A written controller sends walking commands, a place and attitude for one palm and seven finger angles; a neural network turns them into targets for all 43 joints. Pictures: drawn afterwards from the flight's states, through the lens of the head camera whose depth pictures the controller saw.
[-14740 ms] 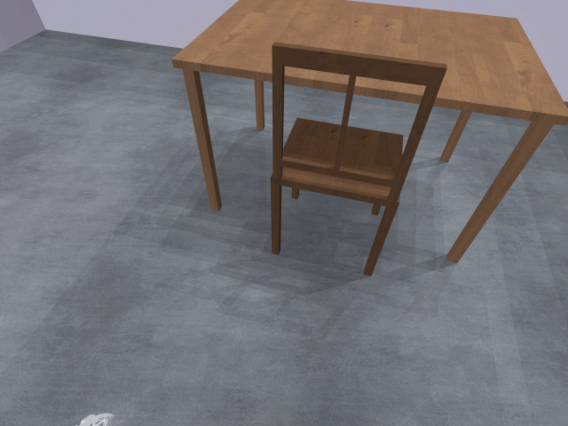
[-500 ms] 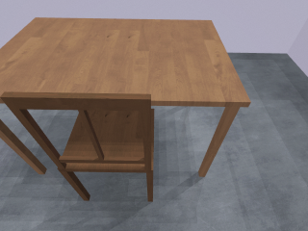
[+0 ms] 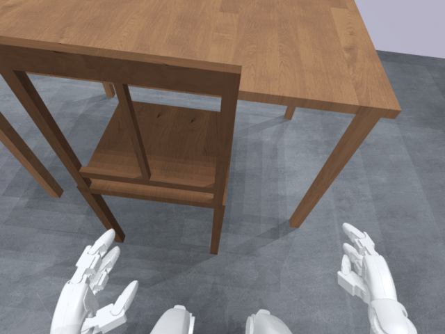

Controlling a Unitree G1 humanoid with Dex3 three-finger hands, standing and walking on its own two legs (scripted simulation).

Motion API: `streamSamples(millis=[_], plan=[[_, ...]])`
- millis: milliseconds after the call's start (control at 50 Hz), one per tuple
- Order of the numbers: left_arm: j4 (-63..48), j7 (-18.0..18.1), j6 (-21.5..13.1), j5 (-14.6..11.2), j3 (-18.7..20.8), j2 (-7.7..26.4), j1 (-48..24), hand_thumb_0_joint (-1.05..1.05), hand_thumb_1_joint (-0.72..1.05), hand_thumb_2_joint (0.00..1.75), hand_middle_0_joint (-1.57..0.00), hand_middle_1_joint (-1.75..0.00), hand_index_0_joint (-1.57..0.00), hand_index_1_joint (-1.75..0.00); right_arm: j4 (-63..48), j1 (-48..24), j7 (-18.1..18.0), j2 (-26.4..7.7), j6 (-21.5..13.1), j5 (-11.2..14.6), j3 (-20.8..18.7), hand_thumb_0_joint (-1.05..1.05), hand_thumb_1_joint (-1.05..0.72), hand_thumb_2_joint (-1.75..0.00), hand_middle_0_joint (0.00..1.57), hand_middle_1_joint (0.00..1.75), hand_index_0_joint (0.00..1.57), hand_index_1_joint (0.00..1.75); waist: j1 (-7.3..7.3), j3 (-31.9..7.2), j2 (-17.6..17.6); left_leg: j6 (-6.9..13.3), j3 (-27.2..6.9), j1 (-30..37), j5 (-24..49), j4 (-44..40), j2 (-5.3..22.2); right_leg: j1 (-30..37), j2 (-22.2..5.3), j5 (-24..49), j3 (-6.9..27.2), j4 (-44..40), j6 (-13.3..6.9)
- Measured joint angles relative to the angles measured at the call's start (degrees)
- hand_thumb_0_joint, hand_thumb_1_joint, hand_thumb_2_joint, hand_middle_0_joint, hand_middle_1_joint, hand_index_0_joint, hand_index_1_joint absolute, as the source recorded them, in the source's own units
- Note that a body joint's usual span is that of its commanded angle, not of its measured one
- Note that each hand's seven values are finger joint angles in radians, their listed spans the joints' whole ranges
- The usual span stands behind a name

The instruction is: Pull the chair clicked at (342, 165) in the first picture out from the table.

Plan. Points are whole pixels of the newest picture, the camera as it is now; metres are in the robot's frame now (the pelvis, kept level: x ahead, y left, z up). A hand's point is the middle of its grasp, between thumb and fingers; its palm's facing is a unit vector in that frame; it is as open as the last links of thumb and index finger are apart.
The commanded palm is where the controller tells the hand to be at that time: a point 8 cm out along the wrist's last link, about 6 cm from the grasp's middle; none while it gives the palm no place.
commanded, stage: raise the hand toward the chair's back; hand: left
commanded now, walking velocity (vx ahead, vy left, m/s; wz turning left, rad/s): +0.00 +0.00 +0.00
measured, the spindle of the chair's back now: (136, 138) +0.49 +0.25 +0.01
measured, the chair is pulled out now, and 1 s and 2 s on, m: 0.00 0.00 0.00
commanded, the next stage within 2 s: aim the fingers beside a spindle in 1.60 s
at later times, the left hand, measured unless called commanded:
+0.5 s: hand (101, 259) +0.21 +0.21 +0.04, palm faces +0.08 -0.99 -0.08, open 14.3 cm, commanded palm +0.19 +0.26 +0.04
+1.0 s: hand (97, 241) +0.24 +0.23 +0.04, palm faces -0.02 -1.00 -0.04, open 16.9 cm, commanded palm +0.22 +0.29 +0.05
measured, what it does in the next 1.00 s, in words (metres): stands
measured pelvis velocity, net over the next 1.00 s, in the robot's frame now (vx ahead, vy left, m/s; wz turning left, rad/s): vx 0.01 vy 0.03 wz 0.00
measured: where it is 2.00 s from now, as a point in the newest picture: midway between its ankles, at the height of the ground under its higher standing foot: outside the picture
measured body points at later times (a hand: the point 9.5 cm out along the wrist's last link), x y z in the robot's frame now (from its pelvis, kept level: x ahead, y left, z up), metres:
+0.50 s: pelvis +0.00 +0.01 +0.00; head +0.07 +0.02 +0.44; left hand +0.20 +0.27 +0.05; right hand +0.14 -0.25 -0.09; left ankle +0.00 +0.12 -0.65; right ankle +0.03 -0.09 -0.65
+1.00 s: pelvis +0.01 +0.03 +0.01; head +0.08 +0.05 +0.45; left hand +0.24 +0.28 +0.05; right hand +0.20 -0.19 -0.06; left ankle +0.00 +0.12 -0.65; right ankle +0.03 -0.09 -0.65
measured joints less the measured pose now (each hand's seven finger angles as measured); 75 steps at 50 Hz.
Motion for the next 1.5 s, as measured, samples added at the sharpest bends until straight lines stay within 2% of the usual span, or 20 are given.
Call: streamSamples(millis=[80,120,160,200,240,280,320,360,420,480,520,580,620,680,780,960,1120,1280,1420,1500], plan=[[-7.44,0.13,-4.65,-3.15,2.08,1.53,0.27,0.01,0.42,0.69,-0.15,-0.22,-0.15,-0.23,1.96,-0.54,-1.11,1.64,-0.8,-0.28,2.52,0.01,-0.91,-0.9,0.2,0.3,0.2,0.3,1.31,-0.08,2.59,-0.41,-2.61,-4.88,-1.2,4.64,0.27,-3.18,0.07,-0.91,-2.58,2.67,-0.48],[-9.82,-2.28,-6.14,-4.45,1.86,1.7,-2.73,0.01,0.38,0.67,-0.14,-0.21,-0.15,-0.22,3.45,-0.53,-1.46,2.49,-1.28,-0.17,4.18,0.01,-0.91,-0.9,0.2,0.3,0.2,0.3,1.37,-0.09,4.18,-0.46,-3.48,-6.78,-1.43,6.27,0.29,-4.47,0.05,-1.01,-3.44,3.55,-0.55],[-10.15,-5.67,-5.01,-4.95,1.16,2.05,-6.7,0.01,0.33,0.65,-0.13,-0.21,-0.14,-0.21,4.65,-0.07,-1.87,3.54,-1.17,0.32,5.75,0.01,-0.9,-0.9,0.2,0.3,0.21,0.3,0.95,-0.21,5.33,-0.44,-3.65,-8.14,-1.45,7.15,0.34,-5.67,0.07,-0.89,-3.62,4.12,-0.53],[-8.28,-9.21,-0.45,-5.02,0.52,2.71,-10.41,0.01,0.28,0.63,-0.13,-0.2,-0.13,-0.21,5.25,0.92,-2.28,4.64,-0.2,1.13,6.83,0.01,-0.9,-0.9,0.2,0.3,0.21,0.3,0.15,-0.06,5.96,-0.39,-3.19,-8.53,-1.23,7.07,0.46,-6.31,0.18,-0.54,-3.17,4.14,-0.46],[-6.28,-11.32,6.7,-5.15,0.34,3.34,-12.4,0.01,0.24,0.61,-0.12,-0.19,-0.13,-0.2,5.25,2.47,-2.67,5.46,1.34,1.92,7.28,0.02,-0.9,-0.9,0.2,0.3,0.21,0.3,-1.04,0.22,6.12,-0.26,-2.31,-7.81,-0.76,5.9,0.47,-6.1,0.21,-0.03,-2.3,3.44,-0.23],[-5.43,-10.96,12.94,-5.74,0.99,3.44,-12.11,0.01,0.19,0.59,-0.12,-0.18,-0.13,-0.19,5.04,4.41,-3.1,5.82,2.69,2.34,7.05,0.02,-0.9,-0.9,0.2,0.3,0.21,0.3,-2.21,0.4,5.93,0.03,-1.3,-6.2,-0.18,3.99,0.5,-5.09,0.32,0.57,-1.31,2.08,0.04],[-6.23,-8.19,15.87,-6.59,2.3,2.83,-9.91,0.0,0.14,0.57,-0.12,-0.18,-0.13,-0.19,4.91,6.49,-3.45,5.65,3.24,2.42,6.12,0.02,-0.9,-0.9,0.2,0.3,0.21,0.3,-2.94,0.32,5.79,0.28,-0.57,-4.39,0.25,2.09,0.69,-3.65,0.61,1.16,-0.58,0.4,0.3],[-7.86,-4.39,14.76,-6.97,3.75,1.94,-7.09,0.0,0.1,0.55,-0.12,-0.17,-0.13,-0.18,5.2,8.4,-3.7,5.13,2.95,2.24,4.78,0.02,-0.9,-0.9,0.2,0.3,0.21,0.3,-3.14,0.01,5.49,0.41,-0.12,-2.9,0.55,0.52,0.78,-2.35,0.79,1.6,-0.13,-1.08,0.5],[-9.24,-0.46,8.86,-5.93,5.63,1.67,-4.66,0.0,0.03,0.52,-0.11,-0.16,-0.12,-0.17,6.12,10.16,-3.69,3.62,2.07,1.57,3.17,0.02,-0.9,-0.9,0.2,0.3,0.21,0.3,-2.92,-0.62,4.9,0.58,-0.24,-2.53,0.69,-0.19,0.59,-1.79,0.65,1.71,-0.23,-1.89,0.67],[-8.05,-0.49,3.03,-5.01,6.03,2.55,-5.11,0.0,-0.04,0.49,-0.1,-0.15,-0.11,-0.16,6.94,9.94,-3.41,1.42,0.92,1.27,2.61,0.02,-0.9,-0.9,0.2,0.3,0.21,0.3,-2.96,-0.74,4.83,0.81,-0.94,-4.11,0.34,1.14,0.2,-2.8,0.21,1.27,-0.91,-1.04,0.84],[-6.5,-2.62,1.66,-5.12,5.09,3.1,-6.36,0.0,-0.09,0.47,-0.09,-0.14,-0.1,-0.15,7.01,8.99,-3.45,0.24,0.25,1.46,2.54,0.02,-0.9,-0.9,0.2,0.3,0.2,0.3,-3.08,-0.43,4.88,1.03,-1.22,-5.27,0.02,2.24,0.03,-3.69,0.01,1.01,-1.18,-0.26,1.0],[-4.84,-6.15,3.38,-5.25,3.27,3.86,-7.93,0.0,-0.16,0.44,-0.09,-0.13,-0.09,-0.14,6.43,7.33,-3.89,-0.26,-0.41,1.88,2.57,0.02,-0.9,-0.9,0.2,0.3,0.2,0.3,-3.34,-0.04,4.68,1.34,-1.13,-5.85,-0.24,2.82,0.03,-4.17,0.0,1.0,-1.09,0.02,1.24],[-5.09,-7.01,5.51,-5.21,2.71,4.3,-8.2,0.0,-0.21,0.42,-0.08,-0.12,-0.09,-0.13,5.64,6.46,-4.11,0.18,-0.56,1.98,2.65,0.02,-0.9,-0.9,0.2,0.3,0.2,0.3,-3.56,0.06,4.51,1.51,-0.95,-5.25,-0.25,2.38,0.11,-3.58,0.12,1.17,-0.9,-0.56,1.43],[-7.11,-5.48,7.04,-5.63,3.23,4.35,-7.78,-0.01,-0.28,0.39,-0.08,-0.11,-0.09,-0.12,4.56,5.84,-4.08,1.57,-0.64,1.84,2.82,0.02,-0.9,-0.9,0.2,0.3,0.2,0.3,-3.6,-0.23,4.27,1.66,-0.7,-3.35,-0.02,0.82,0.14,-1.72,0.24,1.54,-0.64,-2.19,1.69],[-8.13,-1.97,5.91,-5.59,5.36,3.64,-8.46,-0.01,-0.39,0.34,-0.07,-0.09,-0.08,-0.1,3.42,5.49,-3.0,2.88,-0.12,1.3,3.95,0.02,-0.9,-0.9,0.2,0.3,0.2,0.3,-2.95,-1.29,4.99,1.96,-0.89,-1.2,0.35,-1.08,-0.31,0.76,-0.09,1.87,-0.79,-4.32,2.17],[-3.88,-6.84,9.84,-4.9,4.13,4.8,-11.38,-0.01,-0.48,0.3,-0.06,-0.08,-0.06,-0.09,2.19,5.54,-2.99,2.63,1.06,1.33,6.15,0.01,-0.9,-0.9,0.2,0.3,0.21,0.3,-2.01,-0.26,5.37,2.44,-0.64,-1.29,0.28,-1.16,-0.58,0.72,-0.32,1.94,-0.52,-4.57,2.66],[-4.27,-5.47,7.02,-6.14,7.79,5.52,-13.66,-0.01,-0.5,0.3,-0.06,-0.08,-0.06,-0.08,4.23,7.5,-2.99,1.93,1.38,1.28,5.62,0.02,-0.9,-0.9,0.2,0.3,0.21,0.3,-2.38,-0.3,5.41,2.35,-0.97,-0.72,0.45,-1.84,-0.61,1.51,-0.3,2.09,-0.83,-5.45,2.66],[-1.75,-8.11,10.8,-6.8,6.9,5.84,-13.5,-0.01,-0.5,0.3,-0.06,-0.08,-0.06,-0.08,4.24,8.43,-3.23,0.95,1.63,1.76,4.97,0.02,-0.9,-0.9,0.2,0.3,0.21,0.3,-3.58,-0.14,5.57,2.32,-0.33,0.13,0.95,-3.29,-0.35,1.9,0.02,2.66,-0.18,-6.54,2.6],[-2.52,-4.91,6.06,-6.55,7.77,5.07,-13.11,-0.01,-0.5,0.3,-0.06,-0.08,-0.06,-0.08,4.65,8.56,-2.82,1.01,1.02,1.21,4.53,0.02,-0.9,-0.9,0.2,0.3,0.21,0.3,-3.57,-0.54,4.83,1.95,-0.54,0.02,0.9,-3.2,-0.31,1.68,0.05,2.33,-0.37,-6.09,2.22],[-0.88,-5.82,6.43,-6.31,7.48,5.17,-14.23,-0.01,-0.5,0.3,-0.06,-0.08,-0.06,-0.08,4.56,7.67,-2.61,0.75,1.31,1.39,4.81,0.02,-0.9,-0.9,0.2,0.3,0.21,0.3,-3.46,-0.3,5.22,1.77,-0.96,-0.8,0.69,-2.34,-0.28,1.04,0.05,2.03,-0.79,-5.35,1.99]])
